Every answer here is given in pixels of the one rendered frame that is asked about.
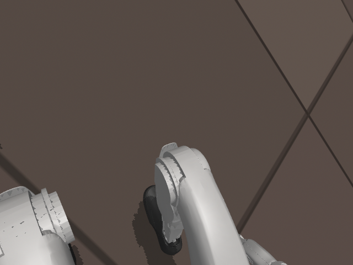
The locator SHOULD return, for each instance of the right robot foot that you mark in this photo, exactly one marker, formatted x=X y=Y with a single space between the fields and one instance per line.
x=155 y=219

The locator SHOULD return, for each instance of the right robot hand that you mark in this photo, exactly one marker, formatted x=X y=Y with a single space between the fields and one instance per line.
x=256 y=254

